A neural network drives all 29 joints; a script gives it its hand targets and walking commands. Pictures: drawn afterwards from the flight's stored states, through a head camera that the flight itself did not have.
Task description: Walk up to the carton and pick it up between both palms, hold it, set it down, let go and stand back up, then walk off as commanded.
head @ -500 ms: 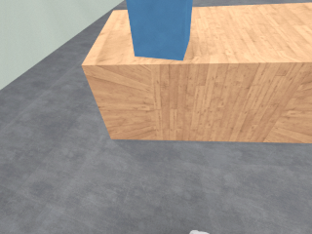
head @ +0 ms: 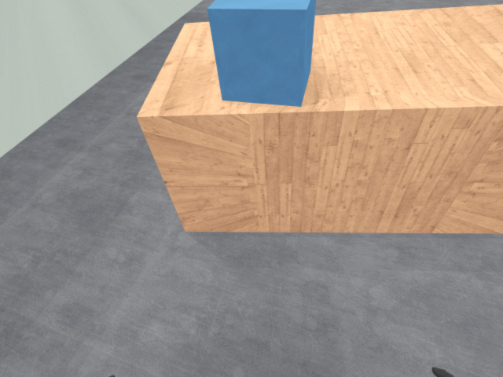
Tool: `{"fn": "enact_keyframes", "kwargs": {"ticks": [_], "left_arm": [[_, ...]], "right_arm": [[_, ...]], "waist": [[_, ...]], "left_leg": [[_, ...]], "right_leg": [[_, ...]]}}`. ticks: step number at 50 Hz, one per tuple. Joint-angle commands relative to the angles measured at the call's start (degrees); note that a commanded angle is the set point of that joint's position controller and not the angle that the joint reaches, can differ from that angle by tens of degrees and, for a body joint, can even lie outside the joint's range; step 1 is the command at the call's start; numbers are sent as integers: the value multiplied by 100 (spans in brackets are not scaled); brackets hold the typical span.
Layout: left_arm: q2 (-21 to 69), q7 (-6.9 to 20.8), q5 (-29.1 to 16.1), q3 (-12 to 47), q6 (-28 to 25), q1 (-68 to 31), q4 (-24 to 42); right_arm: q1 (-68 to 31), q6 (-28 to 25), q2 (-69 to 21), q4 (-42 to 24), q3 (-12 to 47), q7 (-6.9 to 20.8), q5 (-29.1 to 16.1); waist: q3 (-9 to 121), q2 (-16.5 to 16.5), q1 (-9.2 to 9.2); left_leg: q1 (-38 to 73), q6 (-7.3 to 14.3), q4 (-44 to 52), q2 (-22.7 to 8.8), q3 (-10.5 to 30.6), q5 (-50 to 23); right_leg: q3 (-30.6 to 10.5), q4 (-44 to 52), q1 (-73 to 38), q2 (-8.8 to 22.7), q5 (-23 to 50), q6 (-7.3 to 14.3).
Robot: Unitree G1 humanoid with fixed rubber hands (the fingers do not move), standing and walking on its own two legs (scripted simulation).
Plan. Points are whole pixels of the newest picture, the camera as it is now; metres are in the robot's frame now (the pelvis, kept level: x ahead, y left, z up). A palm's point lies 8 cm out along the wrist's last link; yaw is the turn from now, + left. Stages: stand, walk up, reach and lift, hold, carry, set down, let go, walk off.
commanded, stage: stand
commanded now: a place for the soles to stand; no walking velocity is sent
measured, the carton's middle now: (266, 44) +1.05 -0.06 +0.06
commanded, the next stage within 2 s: none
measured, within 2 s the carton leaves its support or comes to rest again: neither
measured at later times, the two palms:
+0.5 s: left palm out of the picture +0.09 +0.29 -0.11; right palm out of the picture +0.09 -0.29 -0.12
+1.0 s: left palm out of the picture +0.10 +0.29 -0.11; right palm out of the picture +0.07 -0.29 -0.11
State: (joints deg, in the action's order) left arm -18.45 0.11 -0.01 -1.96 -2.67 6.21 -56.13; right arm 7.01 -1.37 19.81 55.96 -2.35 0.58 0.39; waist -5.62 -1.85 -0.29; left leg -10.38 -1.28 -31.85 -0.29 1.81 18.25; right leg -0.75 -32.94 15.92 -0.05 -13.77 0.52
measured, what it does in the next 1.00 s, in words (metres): stands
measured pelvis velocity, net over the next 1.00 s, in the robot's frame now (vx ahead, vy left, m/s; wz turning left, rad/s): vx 0.00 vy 0.01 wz -0.02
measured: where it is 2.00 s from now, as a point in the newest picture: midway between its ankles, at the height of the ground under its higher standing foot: outside the picture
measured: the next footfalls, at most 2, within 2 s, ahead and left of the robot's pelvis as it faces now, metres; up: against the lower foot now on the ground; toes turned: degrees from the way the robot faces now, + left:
none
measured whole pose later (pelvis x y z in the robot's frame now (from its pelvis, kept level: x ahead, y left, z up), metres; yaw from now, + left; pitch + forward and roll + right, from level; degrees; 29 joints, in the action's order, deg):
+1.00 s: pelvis +0.00 +0.01 +0.01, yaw -1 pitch -3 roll +0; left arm -18.0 0.4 0.4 -0.3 -1.4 1.8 -67.0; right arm 5.1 -0.5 19.5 65.1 -0.9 0.6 0.7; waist -4.2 -0.1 -0.3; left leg -5.0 -1.1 -21.1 -0.9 0.2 13.0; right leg -1.8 -21.3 10.5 -0.1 -7.7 -0.4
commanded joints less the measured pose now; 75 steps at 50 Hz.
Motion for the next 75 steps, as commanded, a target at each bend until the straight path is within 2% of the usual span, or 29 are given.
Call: {"fn": "enact_keyframes", "kwargs": {"ticks": [1, 4, 6, 7, 8, 9, 12, 17, 20, 22, 26, 28, 30, 34, 38, 41, 45, 46, 48, 49, 50, 55, 58, 59, 62, 66, 69, 71, 75], "left_arm": [[-1370, -82, -29, -245, -55, -214, 427], [-1413, -91, -8, -282, -32, -152, 410], [-1398, -106, 3, -240, -28, -157, 368], [-1490, -94, 18, -275, -44, -205, 366], [-1468, -94, 11, -246, -28, -192, 387], [-1466, -93, 19, -259, -10, -303, 334], [-1393, -90, -20, -243, 17, -242, 262], [-1385, -98, 18, -254, 9, -265, 128], [-1390, -88, 7, -251, 19, -348, 195], [-1400, -44, 42, -173, 36, -714, -37], [-1341, -22, -8, -95, -8, -730, -253], [-1286, -24, -30, -84, 1, -613, -378], [-1312, -31, 24, -103, -21, -729, -440], [-1330, -20, 13, -73, -39, -744, -529], [-1302, -38, 48, -40, -32, -709, -711], [-1303, -30, 28, -62, -23, -691, -712], [-1289, -57, 42, -31, 17, -798, -753], [-1240, -43, 30, -16, -9, -716, -729], [-1315, -28, 65, -20, 18, -719, -751], [-1368, -23, 59, -21, 21, -834, -754], [-1245, -30, 28, -9, 7, -708, -775], [-1370, -47, 0, -31, 10, -625, -802], [-1195, -24, 13, 22, 21, -631, -805], [-1255, -37, 44, -9, 24, -615, -791], [-1188, -60, 40, 8, 37, -572, -794], [-1278, -62, 56, 9, 41, -633, -734], [-1327, -71, 80, -18, 40, -651, -734], [-1396, -72, 64, -38, 29, -655, -726], [-1357, -82, 39, -22, 67, -617, -695]], "right_arm": [[-192, -129, 1204, -418, -267, -91, -2], [-217, -119, 1268, -467, -285, -84, 21], [-303, -94, 1156, -389, -268, -80, 6], [-295, -82, 1178, -407, -269, -77, -4], [-271, -76, 1174, -391, -284, -67, -6], [-192, -57, 1175, -305, -276, -56, -23], [-337, -83, 1228, -317, -263, -66, 8], [-265, -37, 1177, -224, -273, -42, 6], [-343, -45, 1161, -214, -242, -39, 8], [-517, 6, 1181, -15, -189, -30, 12], [-459, -36, 1148, 165, -153, -26, 19], [-418, -40, 1197, 269, -150, -47, 57], [-583, -61, 1115, 263, -135, -24, 34], [-500, -83, 1094, 410, -73, -55, 13], [-544, -77, 1182, 460, -128, -39, -5], [-418, -48, 1135, 550, -96, -54, 13], [-509, -39, 1202, 590, -71, -63, 18], [-471, -38, 1098, 568, -61, -77, 23], [-532, -18, 1187, 559, -71, -85, 31], [-448, -38, 1050, 590, -29, -80, 8], [-435, -46, 1219, 606, -72, -63, 33], [-367, -53, 1308, 650, -125, -69, 27], [-478, -57, 1280, 574, -123, -77, 41], [-473, -44, 1256, 617, -109, -77, 44], [-389, -47, 1239, 631, -134, -99, 22], [-332, -51, 1175, 629, -134, -56, 16], [-535, -41, 1157, 615, -138, -55, 14], [-382, -35, 1115, 670, -125, -60, 29], [-340, -27, 1050, 682, -72, -93, -2]], "waist": [[987, 254, 51], [878, 137, 126], [820, 120, 133], [927, 564, 108], [912, 299, 86], [818, 386, 40], [775, 21, 121], [648, 313, 53], [502, 174, 89], [478, 582, -12], [574, 407, -38], [506, 375, 87], [665, 341, -11], [930, 174, 33], [921, 308, -17], [795, 227, 28], [761, 66, 24], [829, 246, 44], [809, 112, 60], [722, 415, 19], [724, 228, 64], [792, 327, 45], [750, 91, 73], [655, 324, 90], [665, 160, 64], [858, 443, 0], [825, 124, -16], [633, 315, 3], [749, 285, -4]], "left_leg": [[-5, 550, 788, -646, 425, -1197], [-196, 583, 874, -718, 487, -1221], [-316, 478, 780, -560, 255, -1074], [-252, 487, 645, -452, 215, -1000], [-86, 461, 759, -458, 249, -676], [-176, 489, 952, -534, 329, -405], [-163, 613, 1120, -775, 579, -548], [-94, 499, 1041, -583, 289, -546], [-263, 534, 1178, -594, 372, -98], [-160, 379, 1273, -607, 413, -35], [113, 329, 1314, -584, 317, -391], [-43, 310, 1420, -562, 347, -325], [114, 307, 1446, -629, 316, -557], [177, 256, 1518, -607, 310, -860], [208, 295, 1576, -689, 347, -831], [192, 275, 1630, -642, 253, -514], [27, 263, 1731, -643, 310, -594], [133, 272, 1665, -678, 282, -692], [154, 234, 1750, -672, 246, -594], [102, 240, 1727, -706, 268, -534], [152, 256, 1783, -690, 293, -595], [281, 268, 1765, -748, 337, -774], [124, 235, 1833, -716, 285, -855], [77, 241, 1863, -735, 316, -793], [187, 254, 1797, -710, 254, -1069], [387, 244, 1717, -722, 262, -1046], [365, 226, 1726, -656, 163, -1033], [189, 241, 1852, -711, 282, -1123], [378, 250, 1778, -718, 207, -1193]], "right_leg": [[-412, 292, -720, 569, 1658, 401], [-305, 233, -832, 446, 1448, 371], [-494, 452, -845, 626, 1419, 394], [-662, 615, -940, 721, 1241, 458], [-770, 648, -613, 750, 1063, 498], [-595, 534, -606, 654, 892, 412], [-348, 329, -599, 446, 988, 296], [-503, 629, -569, 589, 934, 337], [-550, 715, -482, 575, 492, 334], [-842, 1234, -452, 690, 644, 154], [-841, 1355, -516, 670, 607, 70], [-821, 1428, -673, 649, 500, 88], [-767, 1381, -779, 679, 784, 79], [-703, 1327, -1047, 679, 1311, 36], [-630, 1320, -1118, 647, 1386, 40], [-710, 1499, -974, 672, 839, 26], [-675, 1562, -1167, 732, 1170, 9], [-693, 1490, -1107, 683, 1169, 39], [-656, 1604, -1095, 673, 1215, -3], [-677, 1567, -1047, 665, 1049, 33], [-661, 1549, -1109, 686, 1148, 12], [-672, 1548, -1054, 662, 1216, 11], [-673, 1501, -1126, 665, 1285, 7], [-622, 1439, -1084, 643, 1248, 9], [-653, 1526, -1051, 650, 1389, 26], [-602, 1424, -1069, 669, 1450, 30], [-624, 1498, -1084, 644, 1500, -36], [-577, 1448, -1124, 662, 1401, -21], [-676, 1495, -1089, 697, 1453, 38]]}}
